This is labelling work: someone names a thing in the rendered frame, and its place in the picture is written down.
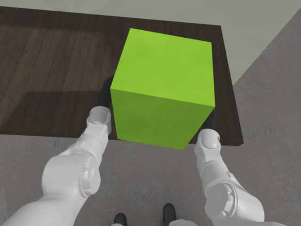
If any robot left foot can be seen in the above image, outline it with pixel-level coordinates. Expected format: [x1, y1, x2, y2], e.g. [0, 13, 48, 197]
[114, 213, 127, 226]

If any robot right hand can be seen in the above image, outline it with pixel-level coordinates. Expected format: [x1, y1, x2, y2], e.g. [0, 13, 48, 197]
[202, 108, 216, 131]

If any table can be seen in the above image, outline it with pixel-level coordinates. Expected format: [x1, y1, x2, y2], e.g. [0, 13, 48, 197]
[0, 6, 244, 146]

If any robot right forearm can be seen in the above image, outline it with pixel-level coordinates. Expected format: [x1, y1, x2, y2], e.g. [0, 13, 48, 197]
[194, 129, 248, 199]

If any robot left forearm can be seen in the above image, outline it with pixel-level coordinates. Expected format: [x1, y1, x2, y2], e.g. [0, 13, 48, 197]
[41, 106, 111, 191]

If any left robot upper arm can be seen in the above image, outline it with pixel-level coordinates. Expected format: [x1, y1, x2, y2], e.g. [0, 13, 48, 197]
[2, 153, 101, 226]

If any robot left hand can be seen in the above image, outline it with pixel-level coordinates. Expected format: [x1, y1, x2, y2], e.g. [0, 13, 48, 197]
[95, 75, 114, 108]

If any right robot upper arm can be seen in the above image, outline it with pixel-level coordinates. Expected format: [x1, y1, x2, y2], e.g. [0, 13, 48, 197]
[205, 183, 286, 226]

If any robot right foot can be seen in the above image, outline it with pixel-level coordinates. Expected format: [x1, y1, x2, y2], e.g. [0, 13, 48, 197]
[163, 203, 176, 226]

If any robot foot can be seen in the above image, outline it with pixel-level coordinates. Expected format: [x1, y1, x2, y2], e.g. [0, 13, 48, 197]
[163, 203, 176, 226]
[114, 213, 127, 226]

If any carton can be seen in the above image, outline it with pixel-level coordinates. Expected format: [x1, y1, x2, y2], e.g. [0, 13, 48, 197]
[110, 28, 215, 150]

